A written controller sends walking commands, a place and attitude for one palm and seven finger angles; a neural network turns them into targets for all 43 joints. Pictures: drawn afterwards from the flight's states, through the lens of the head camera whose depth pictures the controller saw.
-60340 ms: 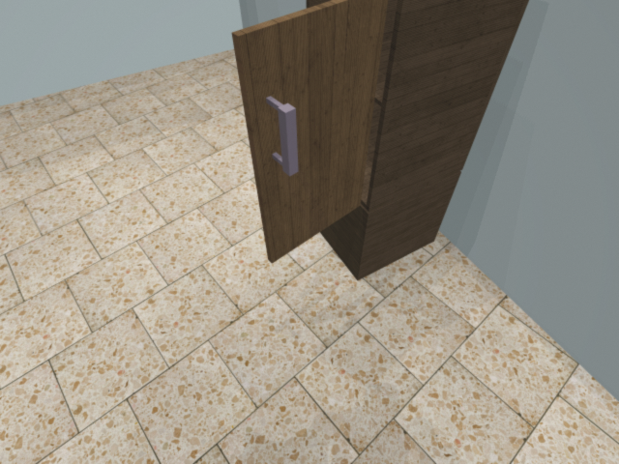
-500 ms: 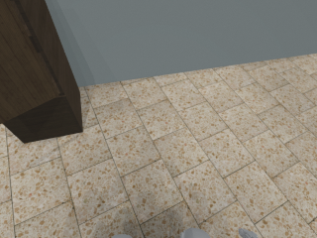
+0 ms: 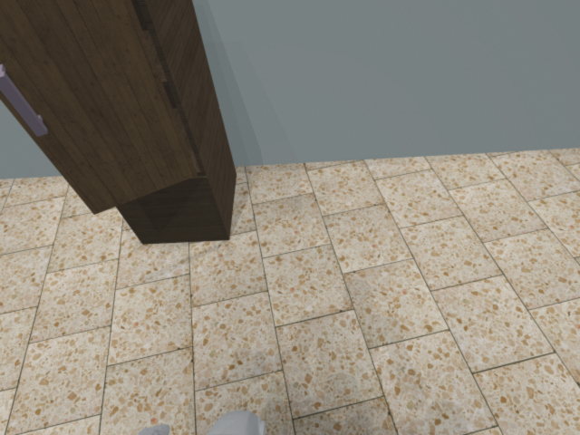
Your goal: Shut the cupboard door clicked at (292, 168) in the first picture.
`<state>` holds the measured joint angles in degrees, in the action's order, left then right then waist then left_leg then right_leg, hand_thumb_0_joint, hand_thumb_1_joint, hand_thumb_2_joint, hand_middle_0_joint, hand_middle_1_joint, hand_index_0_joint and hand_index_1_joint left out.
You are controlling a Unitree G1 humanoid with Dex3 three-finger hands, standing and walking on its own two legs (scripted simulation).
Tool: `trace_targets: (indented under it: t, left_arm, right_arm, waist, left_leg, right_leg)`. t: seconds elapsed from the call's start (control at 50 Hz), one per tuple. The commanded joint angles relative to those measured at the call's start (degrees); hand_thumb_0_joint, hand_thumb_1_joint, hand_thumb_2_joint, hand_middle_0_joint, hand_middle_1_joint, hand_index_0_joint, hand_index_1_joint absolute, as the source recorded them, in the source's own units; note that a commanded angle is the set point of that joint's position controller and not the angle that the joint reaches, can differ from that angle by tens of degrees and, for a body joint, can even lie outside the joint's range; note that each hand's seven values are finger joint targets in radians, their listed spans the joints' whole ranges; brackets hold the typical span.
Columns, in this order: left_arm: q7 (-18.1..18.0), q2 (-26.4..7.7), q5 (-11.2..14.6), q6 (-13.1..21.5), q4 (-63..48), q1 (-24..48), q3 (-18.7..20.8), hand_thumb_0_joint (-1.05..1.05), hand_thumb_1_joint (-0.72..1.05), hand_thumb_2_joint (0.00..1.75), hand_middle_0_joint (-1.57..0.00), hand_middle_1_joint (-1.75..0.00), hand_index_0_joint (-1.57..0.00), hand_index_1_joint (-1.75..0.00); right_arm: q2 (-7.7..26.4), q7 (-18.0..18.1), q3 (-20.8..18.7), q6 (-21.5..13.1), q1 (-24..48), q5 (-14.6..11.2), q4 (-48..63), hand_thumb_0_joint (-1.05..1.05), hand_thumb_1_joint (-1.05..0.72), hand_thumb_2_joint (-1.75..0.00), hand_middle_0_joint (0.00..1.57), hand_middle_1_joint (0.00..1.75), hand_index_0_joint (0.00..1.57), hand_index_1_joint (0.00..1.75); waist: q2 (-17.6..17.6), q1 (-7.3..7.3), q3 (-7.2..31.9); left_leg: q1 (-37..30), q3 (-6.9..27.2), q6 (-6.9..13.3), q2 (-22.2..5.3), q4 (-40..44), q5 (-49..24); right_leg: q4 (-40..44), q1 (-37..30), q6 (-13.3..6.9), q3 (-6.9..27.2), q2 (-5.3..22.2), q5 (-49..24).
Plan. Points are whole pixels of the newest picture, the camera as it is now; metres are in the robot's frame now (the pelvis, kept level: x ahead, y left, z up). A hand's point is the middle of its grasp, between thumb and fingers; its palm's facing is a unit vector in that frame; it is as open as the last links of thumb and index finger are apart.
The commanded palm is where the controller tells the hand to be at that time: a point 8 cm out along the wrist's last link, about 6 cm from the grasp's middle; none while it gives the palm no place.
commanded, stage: turn to face it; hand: left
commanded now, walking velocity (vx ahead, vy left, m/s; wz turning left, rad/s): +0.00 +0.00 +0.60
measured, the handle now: (21, 100) +0.76 +0.59 +0.06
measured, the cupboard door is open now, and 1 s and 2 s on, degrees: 26 26 26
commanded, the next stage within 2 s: take the last steps up to it in 0.74 s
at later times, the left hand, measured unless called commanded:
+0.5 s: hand out of the picture +0.01 +0.26 -0.17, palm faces +0.30 -0.92 -0.27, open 7.4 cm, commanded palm none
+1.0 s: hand out of the picture -0.07 +0.20 -0.18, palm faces +0.49 -0.85 -0.21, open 7.3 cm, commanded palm none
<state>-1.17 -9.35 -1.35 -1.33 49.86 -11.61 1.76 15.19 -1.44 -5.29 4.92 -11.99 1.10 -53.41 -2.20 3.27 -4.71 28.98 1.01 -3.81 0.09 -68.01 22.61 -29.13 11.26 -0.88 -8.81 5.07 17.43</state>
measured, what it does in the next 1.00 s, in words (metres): steps on the spot, turning left: left foot, then right foot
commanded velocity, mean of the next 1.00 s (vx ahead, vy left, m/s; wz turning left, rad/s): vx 0.05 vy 0.00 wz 0.34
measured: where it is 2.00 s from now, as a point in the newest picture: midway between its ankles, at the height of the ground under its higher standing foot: (265, 418)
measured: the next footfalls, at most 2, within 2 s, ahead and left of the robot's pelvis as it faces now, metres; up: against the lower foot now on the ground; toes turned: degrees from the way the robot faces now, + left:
left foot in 0.24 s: +0.01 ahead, +0.15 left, +0.00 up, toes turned +14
right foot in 0.62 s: +0.08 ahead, -0.09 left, +0.00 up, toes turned +15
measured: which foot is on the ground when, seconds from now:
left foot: up 0.00-0.22, down 0.24-0.62, up 0.64-1.00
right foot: down 0.00-0.22, up 0.24-0.60, down 0.62-1.00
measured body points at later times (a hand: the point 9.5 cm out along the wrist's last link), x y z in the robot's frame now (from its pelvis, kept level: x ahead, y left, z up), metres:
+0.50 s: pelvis +0.00 +0.03 +0.00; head +0.04 +0.05 +0.44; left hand +0.00 +0.31 -0.15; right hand +0.17 -0.18 -0.14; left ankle -0.03 +0.14 -0.74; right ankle +0.03 -0.12 -0.69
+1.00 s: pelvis +0.00 +0.02 -0.01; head +0.02 +0.04 +0.44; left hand -0.09 +0.24 -0.16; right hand +0.16 -0.18 -0.15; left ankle -0.07 +0.11 -0.73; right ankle +0.04 -0.10 -0.74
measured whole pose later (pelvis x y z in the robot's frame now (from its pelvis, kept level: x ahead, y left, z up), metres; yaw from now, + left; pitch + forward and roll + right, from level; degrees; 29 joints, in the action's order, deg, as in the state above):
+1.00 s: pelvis +0.00 +0.02 -0.01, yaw +27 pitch +0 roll +0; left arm -0.5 -10.8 -1.7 -0.4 56.0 -16.8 3.1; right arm 11.6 -0.4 -2.5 1.9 -12.4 1.0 -57.1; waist 1.4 -1.1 -3.1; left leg 13.7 -3.3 -1.2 -1.3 -34.1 22.6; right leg -31.6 12.8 1.2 -10.4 6.6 18.1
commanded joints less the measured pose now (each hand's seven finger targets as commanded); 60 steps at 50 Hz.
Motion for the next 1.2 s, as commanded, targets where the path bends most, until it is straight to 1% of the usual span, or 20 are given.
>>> trace_targets:
  t: [0.0, 0.1, 0.16, 0.18, 0.2, 0.22, 0.34, 0.54, 0.56, 0.58, 0.6, 0.64, 0.72, 0.84, 0.94, 0.96, 0.98, 1.0, 1.06, 1.18]
  left_arm:
    - [-0.99, -12.40, -0.09, 1.94, -3.18, -4.14, 3.72, 0.00, 0.90, 0.90, -0.20, -0.30, -0.20, -0.30]
    - [-0.81, -14.57, -0.50, 1.49, -1.80, -6.53, 4.71, 0.00, 0.90, 0.90, -0.20, -0.30, -0.20, -0.30]
    - [-0.53, -14.84, -0.11, 1.08, -1.41, -5.45, 5.07, 0.00, 0.90, 0.90, -0.20, -0.30, -0.20, -0.30]
    - [-0.35, -14.01, 0.50, 0.74, -1.78, -5.01, 4.93, 0.00, 0.90, 0.90, -0.20, -0.30, -0.20, -0.30]
    - [0.13, -10.10, 0.83, 0.41, -3.70, -5.42, 4.15, 0.00, 0.90, 0.90, -0.20, -0.30, -0.20, -0.30]
    - [-0.29, -8.93, 0.37, -0.07, -5.89, -0.61, 2.80, 0.00, 0.90, 0.90, -0.20, -0.30, -0.20, -0.30]
    - [0.34, -9.66, 0.60, -0.91, -2.22, 0.26, 3.18, 0.00, 0.90, 0.90, -0.20, -0.30, -0.20, -0.30]
    - [0.38, -8.54, 0.77, 0.00, -1.63, -3.16, 2.65, 0.00, 0.90, 0.90, -0.20, -0.30, -0.20, -0.30]
    - [0.16, -9.01, 0.72, 0.48, -0.95, -5.76, 2.93, 0.00, 0.90, 0.90, -0.20, -0.30, -0.20, -0.30]
    - [-0.20, -12.25, 0.08, 1.25, -0.62, -7.61, 3.56, 0.00, 0.90, 0.90, -0.20, -0.30, -0.20, -0.30]
    - [-0.42, -16.42, -0.68, 1.73, -0.63, -7.83, 4.38, 0.00, 0.90, 0.90, -0.20, -0.30, -0.20, -0.30]
    - [-0.92, -14.44, -0.14, 1.72, -1.52, -4.15, 3.95, 0.00, 0.90, 0.90, -0.20, -0.30, -0.20, -0.30]
    - [-0.63, -10.45, -0.02, 2.18, -2.42, 0.28, 2.76, 0.00, 0.90, 0.90, -0.20, -0.30, -0.20, -0.30]
    - [-0.75, -11.15, -0.62, 2.35, 1.56, -6.61, 3.62, 0.00, 0.90, 0.90, -0.20, -0.30, -0.20, -0.30]
    - [0.18, -11.23, -0.20, 2.00, 4.23, -6.20, 3.69, 0.00, 0.90, 0.90, -0.20, -0.30, -0.20, -0.30]
    - [0.45, -9.40, 0.39, 1.63, 3.75, -5.18, 3.21, 0.00, 0.90, 0.90, -0.20, -0.30, -0.20, -0.30]
    - [1.04, -5.36, 0.77, 1.47, 2.47, -4.68, 2.41, 0.00, 0.90, 0.90, -0.20, -0.30, -0.20, -0.30]
    - [1.05, -4.59, 0.27, 1.56, 0.16, -0.64, 1.59, 0.00, 0.90, 0.90, -0.20, -0.30, -0.20, -0.30]
    - [1.84, -6.13, -0.19, 1.70, 2.13, 2.48, 1.94, 0.00, 0.90, 0.90, -0.20, -0.30, -0.20, -0.30]
    - [2.70, -4.21, 0.23, 1.54, 4.83, 1.40, 1.45, 0.00, 0.90, 0.90, -0.20, -0.30, -0.20, -0.30]
  right_arm:
    - [2.18, -0.21, 0.04, -1.66, 5.64, -0.11, 5.46, 0.00, -0.90, -0.90, 0.20, 0.30, 0.20, 0.30]
    - [1.34, -0.07, 0.95, -2.64, 6.93, -0.64, 6.12, 0.00, -0.90, -0.90, 0.20, 0.30, 0.20, 0.30]
    - [2.47, 0.02, 0.74, -3.30, 2.86, -0.46, 5.44, 0.00, -0.90, -0.90, 0.20, 0.30, 0.20, 0.30]
    - [5.41, -0.02, 0.10, -3.83, -0.45, -0.33, 4.64, 0.00, -0.90, -0.90, 0.20, 0.30, 0.20, 0.30]
    - [12.41, 0.36, -1.69, -4.24, -3.39, 0.24, 4.24, 0.00, -0.90, -0.90, 0.20, 0.30, 0.20, 0.30]
    - [15.17, 1.01, -2.10, -3.62, -7.48, 0.07, 2.98, 0.00, -0.90, -0.90, 0.20, 0.30, 0.20, 0.30]
    - [8.67, 2.94, 0.43, -4.27, 1.57, 0.28, 4.71, 0.00, -0.90, -0.90, 0.20, 0.30, 0.20, 0.30]
    - [8.30, 2.21, -0.11, -3.30, 4.07, 0.19, 4.50, 0.00, -0.90, -0.90, 0.20, 0.30, 0.20, 0.30]
    - [7.31, 2.12, -0.11, -3.28, 4.92, -0.09, 4.73, 0.00, -0.90, -0.90, 0.20, 0.30, 0.20, 0.30]
    - [4.63, 1.78, 0.10, -3.33, 4.09, -0.64, 5.13, 0.00, -0.90, -0.90, 0.20, 0.30, 0.20, 0.30]
    - [1.36, 1.54, 0.57, -3.45, 4.03, -0.83, 6.58, 0.00, -0.90, -0.90, 0.20, 0.30, 0.20, 0.30]
    - [3.36, 1.72, -0.36, -2.16, 4.38, -0.33, 5.75, 0.00, -0.90, -0.90, 0.20, 0.30, 0.20, 0.30]
    - [2.14, 0.69, 0.16, -1.84, 1.29, -0.09, 1.93, 0.00, -0.90, -0.90, 0.20, 0.30, 0.20, 0.30]
    - [-0.39, 0.96, 1.24, -2.79, 4.45, -0.37, 1.61, 0.00, -0.90, -0.90, 0.20, 0.30, 0.20, 0.30]
    - [-1.07, 1.20, 2.18, -5.14, -3.00, -0.01, -1.20, 0.00, -0.90, -0.90, 0.20, 0.30, 0.20, 0.30]
    - [1.38, 1.37, 1.87, -5.93, -6.98, 0.09, -2.42, 0.00, -0.90, -0.90, 0.20, 0.30, 0.20, 0.30]
    - [6.28, 1.85, 0.73, -6.23, -10.52, 0.87, -3.52, 0.00, -0.90, -0.90, 0.20, 0.30, 0.20, 0.30]
    - [9.02, 2.48, 0.31, -5.73, -14.22, 1.03, -3.89, 0.00, -0.90, -0.90, 0.20, 0.30, 0.20, 0.30]
    - [4.61, 3.39, 1.81, -6.63, -10.36, 0.80, -3.72, 0.00, -0.90, -0.90, 0.20, 0.30, 0.20, 0.30]
    - [2.67, 3.81, 2.21, -8.13, -11.16, 0.37, -5.73, 0.00, -0.90, -0.90, 0.20, 0.30, 0.20, 0.30]
  waist:
    - [12.36, -4.57, 4.41]
    - [14.92, -5.74, 7.10]
    - [13.28, -3.28, 8.17]
    - [6.57, -1.14, 10.04]
    - [-12.02, 0.35, 12.26]
    - [-12.74, 2.41, 11.48]
    - [-7.07, -2.25, 7.04]
    - [-7.45, -4.34, 6.47]
    - [-5.84, -5.82, 7.26]
    - [3.36, -6.44, 8.38]
    - [17.53, -6.39, 6.94]
    - [16.52, -4.70, 4.80]
    - [12.34, -2.01, 3.03]
    - [12.57, -5.77, 4.66]
    - [11.69, -3.34, 4.91]
    - [3.74, -1.40, 5.04]
    - [-12.39, -0.01, 4.25]
    - [-13.52, 2.10, 1.31]
    - [-9.84, 0.11, -1.88]
    - [-4.42, -2.01, -1.40]
  left_leg:
    - [3.33, -2.09, -0.24, -1.46, 6.90, 2.79]
    - [-2.78, -5.60, 1.14, -1.08, 22.50, 4.96]
    - [-13.69, -7.25, 2.23, -0.04, 37.49, -5.43]
    - [-23.44, -3.65, 3.42, -2.56, 44.50, -16.49]
    - [-34.02, 16.03, 10.16, -17.93, 44.88, -39.59]
    - [-30.97, 20.50, 16.14, -24.12, 45.39, -50.06]
    - [-24.14, 10.18, 13.66, -14.44, 45.06, -45.54]
    - [-14.30, 13.67, 11.65, -10.49, 42.84, -31.41]
    - [-11.05, 12.92, 9.85, -8.73, 39.74, -26.84]
    - [-4.60, 8.87, 6.36, -3.64, 31.75, -15.37]
    - [2.18, 1.15, 2.67, 4.85, 18.66, 8.28]
    - [1.47, 5.10, 2.97, 1.45, 2.06, 10.78]
    - [0.19, 2.22, 1.57, -0.27, -2.30, -0.04]
    - [-2.67, -2.56, 1.12, -0.88, 15.98, 5.29]
    - [-19.28, -7.07, 3.32, 0.24, 40.91, -2.76]
    - [-27.34, -1.81, 4.57, -2.37, 47.57, -3.95]
    - [-32.55, 14.64, 9.05, -14.47, 52.49, 0.03]
    - [-30.32, 24.26, 14.14, -21.94, 57.30, 2.08]
    - [-25.89, 18.51, 15.19, -19.29, 57.52, -3.52]
    - [-27.06, 5.96, 14.18, -15.26, 56.56, -22.02]
  right_leg:
    - [8.51, -7.98, -6.90, 7.00, 15.22, -28.84]
    - [3.46, -11.00, -7.00, 4.63, 17.14, -36.27]
    - [-3.12, -6.08, -3.03, 0.48, 15.88, -31.00]
    - [-11.06, 0.74, 0.05, -1.80, 14.04, -24.24]
    - [-23.79, 16.85, 4.77, -3.79, 5.67, 7.27]
    - [-30.61, 20.08, 4.62, 2.19, 2.86, 23.19]
    - [-34.19, 18.86, 5.58, 7.99, 1.95, 8.64]
    - [-5.92, 0.64, 4.24, 4.85, -4.09, -0.12]
    - [1.89, -5.18, 3.83, 5.56, -2.98, -5.44]
    - [9.01, -11.39, 1.68, 13.76, 4.91, -7.53]
    - [13.11, -11.14, -5.46, 28.13, 18.49, -14.65]
    - [14.26, -1.27, -9.75, 27.95, 19.92, -14.73]
    - [11.96, 1.10, -6.50, 11.87, 11.94, -17.03]
    - [9.88, -6.74, -8.24, 10.93, 14.20, -24.85]
    - [7.59, 1.45, -4.74, 9.19, 10.99, 1.16]
    - [1.84, 9.36, -2.16, 6.64, 7.93, 8.50]
    - [-10.55, 20.18, 1.30, 0.27, 0.46, 12.33]
    - [-19.77, 25.24, 1.45, 1.34, -1.96, 16.58]
    - [-30.95, 27.12, 0.73, 7.55, 1.14, 8.52]
    - [-23.79, 22.22, 1.87, 6.08, 1.03, -0.02]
